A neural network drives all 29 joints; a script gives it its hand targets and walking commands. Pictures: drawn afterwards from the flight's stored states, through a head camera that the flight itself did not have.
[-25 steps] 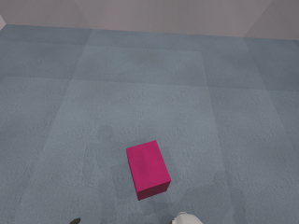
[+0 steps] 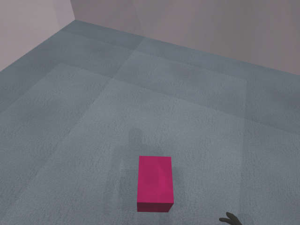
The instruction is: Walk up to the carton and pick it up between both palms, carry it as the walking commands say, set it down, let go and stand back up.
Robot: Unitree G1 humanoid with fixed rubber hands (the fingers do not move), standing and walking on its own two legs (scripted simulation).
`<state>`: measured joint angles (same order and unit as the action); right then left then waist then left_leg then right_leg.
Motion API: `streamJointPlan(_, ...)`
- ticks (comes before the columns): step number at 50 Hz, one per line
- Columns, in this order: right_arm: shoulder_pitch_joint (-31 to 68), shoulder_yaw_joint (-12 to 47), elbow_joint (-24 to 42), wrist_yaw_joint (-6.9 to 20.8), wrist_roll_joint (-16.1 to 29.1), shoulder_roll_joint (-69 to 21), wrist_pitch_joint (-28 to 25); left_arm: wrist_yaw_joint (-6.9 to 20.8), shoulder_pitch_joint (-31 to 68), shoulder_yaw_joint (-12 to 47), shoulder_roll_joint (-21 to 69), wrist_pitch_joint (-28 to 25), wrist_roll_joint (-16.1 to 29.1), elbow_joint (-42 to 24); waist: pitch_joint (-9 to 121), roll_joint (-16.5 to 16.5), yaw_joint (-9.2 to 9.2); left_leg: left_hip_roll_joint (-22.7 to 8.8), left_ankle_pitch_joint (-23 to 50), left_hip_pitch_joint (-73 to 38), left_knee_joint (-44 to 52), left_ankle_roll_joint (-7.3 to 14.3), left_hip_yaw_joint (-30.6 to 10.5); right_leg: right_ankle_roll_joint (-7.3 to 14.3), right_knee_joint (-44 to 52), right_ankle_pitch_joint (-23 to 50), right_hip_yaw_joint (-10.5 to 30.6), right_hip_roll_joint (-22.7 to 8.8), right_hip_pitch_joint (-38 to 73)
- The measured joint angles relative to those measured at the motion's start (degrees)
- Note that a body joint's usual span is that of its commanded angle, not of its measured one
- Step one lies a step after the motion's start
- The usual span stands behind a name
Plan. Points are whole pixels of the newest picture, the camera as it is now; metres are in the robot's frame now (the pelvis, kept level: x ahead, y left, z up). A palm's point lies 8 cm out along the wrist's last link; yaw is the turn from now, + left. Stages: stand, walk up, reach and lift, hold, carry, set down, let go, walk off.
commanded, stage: walk up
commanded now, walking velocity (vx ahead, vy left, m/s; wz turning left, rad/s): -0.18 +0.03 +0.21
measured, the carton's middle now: (153, 184) +0.41 +0.00 -0.64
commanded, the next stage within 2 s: stand in 1.46 s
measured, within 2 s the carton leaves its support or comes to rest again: neither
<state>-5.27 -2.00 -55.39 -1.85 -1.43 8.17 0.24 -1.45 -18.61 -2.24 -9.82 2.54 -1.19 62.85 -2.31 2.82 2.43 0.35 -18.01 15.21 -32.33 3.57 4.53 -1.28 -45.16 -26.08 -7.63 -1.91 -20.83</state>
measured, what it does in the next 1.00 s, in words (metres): steps on the spot: right foot, then left foot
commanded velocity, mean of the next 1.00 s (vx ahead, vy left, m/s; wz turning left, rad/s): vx -0.06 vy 0.02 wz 0.08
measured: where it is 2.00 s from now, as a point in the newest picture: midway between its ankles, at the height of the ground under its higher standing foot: outside the picture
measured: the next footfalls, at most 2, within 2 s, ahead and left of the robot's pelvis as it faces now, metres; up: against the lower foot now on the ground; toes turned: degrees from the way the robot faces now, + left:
right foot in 0.14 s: +0.04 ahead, -0.17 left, +0.00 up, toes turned -4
left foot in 0.44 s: -0.05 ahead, +0.12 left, +0.00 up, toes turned +1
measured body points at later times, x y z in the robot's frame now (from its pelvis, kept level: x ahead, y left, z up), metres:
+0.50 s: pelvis -0.06 +0.03 -0.01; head -0.04 +0.06 +0.44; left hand -0.03 +0.30 -0.17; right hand -0.02 -0.23 -0.14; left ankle -0.09 +0.16 -0.73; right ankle +0.00 -0.15 -0.72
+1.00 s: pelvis -0.07 +0.02 +0.01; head -0.06 +0.03 +0.46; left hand -0.08 +0.27 -0.15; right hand -0.06 -0.21 -0.15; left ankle -0.09 +0.16 -0.73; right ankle -0.09 -0.08 -0.71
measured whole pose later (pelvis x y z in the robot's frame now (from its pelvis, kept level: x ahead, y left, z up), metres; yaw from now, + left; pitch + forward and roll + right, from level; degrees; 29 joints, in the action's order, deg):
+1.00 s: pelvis -0.07 +0.02 +0.01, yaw +1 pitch +0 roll +0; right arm -15.8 -2.4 -61.3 -3.7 -1.7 8.7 0.5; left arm -0.8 -16.3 -2.5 -11.8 2.6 -0.7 62.6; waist -0.6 1.0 -1.3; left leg -2.5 -15.7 11.6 -27.0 -0.9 3.3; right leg -0.3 -42.1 -22.7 -1.9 -0.3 -18.6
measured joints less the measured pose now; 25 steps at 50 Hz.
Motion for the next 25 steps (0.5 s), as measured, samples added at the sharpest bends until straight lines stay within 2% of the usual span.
streamJointPlan(2,-0.1,0.3,-0.1,-0.4,0.0,-0.2,0.3,-0.1,0.8,0.2,0.6,0.2,-0.1,-0.8,-0.5,-1.1,-0.91,-0.1,1.0,0.0,1.0,-0.3,-1.3,-0.3,-4.0,-1.8,2.7,0.0,-1.5)
streamJointPlan(4,0.2,-0.2,-0.5,-0.4,-0.3,0.1,1.1,-0.5,2.1,0.6,1.0,-0.3,-0.5,-1.9,-1.5,-2.6,-1.49,-0.2,1.5,0.6,0.7,-0.6,-2.6,-0.4,-2.5,-1.6,4.1,-0.6,-1.1)
streamJointPlan(6,0.5,-0.9,-1.1,-0.3,-0.4,0.5,1.9,-1.1,3.2,1.0,0.9,-1.1,-0.7,-2.7,-2.5,-3.4,-1.21,0.1,1.3,1.1,-0.5,-1.1,-2.7,-0.3,4.9,4.1,4.3,-2.1,1.2)
streamJointPlan(7,0.4,-1.2,-1.2,-0.2,-0.4,0.7,2.3,-1.4,3.5,1.2,0.5,-1.5,-0.8,-3.0,-2.9,-3.2,-0.82,0.6,0.7,1.6,-1.8,-1.3,-2.2,0.0,9.0,11.3,4.1,-3.3,2.6)
streamJointPlan(8,0.4,-1.3,-1.2,-0.1,-0.4,1.0,2.5,-1.7,3.7,1.2,0.1,-1.8,-0.8,-3.1,-3.2,-3.2,-0.44,0.7,-0.2,2.6,-3.9,-1.6,-1.7,-0.4,10.5,12.4,4.0,-3.9,3.3)
streamJointPlan(11,-0.3,-2.2,-0.7,0.3,-0.3,3.7,4.3,-2.2,4.9,1.3,0.6,-1.5,-0.4,-3.6,-4.2,-6.1,-0.43,1.3,-11.1,8.8,-21.8,-4.5,-4.4,-1.0,8.6,9.0,2.9,-3.7,2.6)
streamJointPlan(13,-1.2,-2.6,-0.3,0.8,-0.1,5.3,5.2,-2.3,5.2,1.1,0.6,-0.8,-0.2,-4.1,-4.3,-6.8,-0.81,1.8,-11.9,11.6,-31.3,-5.7,-5.2,-1.5,9.7,9.7,2.5,-4.5,2.9)
streamJointPlan(14,-1.6,-2.5,-0.2,1.1,0.0,5.7,5.5,-2.4,5.3,0.8,0.4,-0.5,-0.2,-4.2,-4.3,-6.7,-1.01,1.7,-11.5,11.9,-32.8,-6.1,-5.4,-1.8,10.4,10.4,2.6,-5.0,2.9)
streamJointPlan(17,-2.6,-1.9,0.0,2.0,0.4,6.0,5.5,-2.1,5.8,-0.4,-1.1,0.1,-0.3,-4.6,-3.9,-4.8,-1.98,0.2,-10.2,9.7,-27.7,-6.7,-6.0,-2.6,12.1,12.4,3.1,-6.3,2.3)
streamJointPlan(20,-4.3,-1.3,0.2,2.4,0.7,5.6,4.6,-1.5,6.8,-1.6,-2.9,0.2,-0.6,-5.1,-3.6,-2.5,-3.00,-1.5,-8.8,4.3,-15.2,-6.6,-5.8,-3.4,11.9,13.3,3.3,-7.5,1.3)
streamJointPlan(22,-6.0,-1.1,-0.1,2.3,0.5,5.5,3.5,-0.9,7.2,-1.9,-3.7,0.5,-0.6,-5.5,-3.0,-1.4,-3.66,-2.1,-4.7,-0.6,-4.7,-5.6,-5.0,-4.1,9.8,12.7,3.5,-8.3,0.1)
streamJointPlan(23,-6.4,-1.0,-0.9,2.0,0.4,4.9,3.0,-0.7,7.5,-1.9,-4.3,0.8,-0.6,-5.5,-3.1,-0.1,-3.81,-1.4,-2.8,-1.0,-3.9,-5.0,-4.5,-3.2,8.0,11.1,4.4,-8.6,-0.6)
streamJointPlan(25,-7.8,-0.4,-2.5,1.6,0.4,3.2,2.4,-0.3,7.2,-1.7,-5.0,1.6,-0.5,-5.7,-2.4,2.0,-3.09,-0.9,-2.5,-2.1,-3.1,-4.2,-3.2,-1.0,3.8,4.0,8.2,-6.4,-1.8)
